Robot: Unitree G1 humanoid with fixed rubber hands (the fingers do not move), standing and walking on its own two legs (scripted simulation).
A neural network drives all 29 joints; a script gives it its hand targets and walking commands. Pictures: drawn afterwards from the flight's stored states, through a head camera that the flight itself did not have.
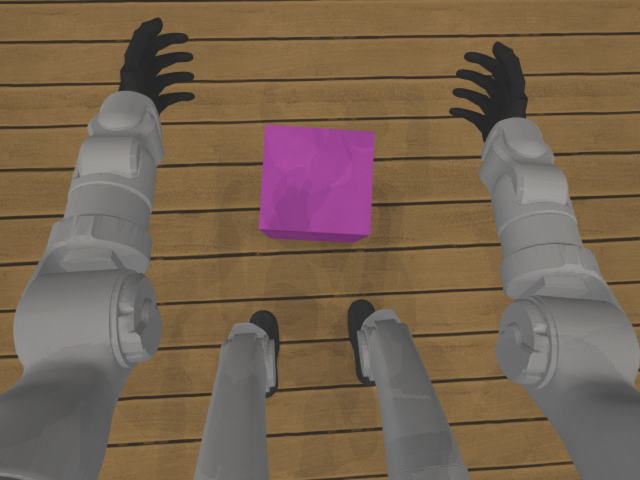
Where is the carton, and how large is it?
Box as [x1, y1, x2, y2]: [259, 125, 374, 242]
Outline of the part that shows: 265,125 259,229 269,237 353,242 368,235 370,230 374,132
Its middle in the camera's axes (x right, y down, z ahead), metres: -0.01 -0.10 +0.86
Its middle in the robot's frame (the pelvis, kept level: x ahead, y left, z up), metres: +0.50 -0.03 -0.52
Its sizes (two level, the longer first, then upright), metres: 0.210 0.200 0.250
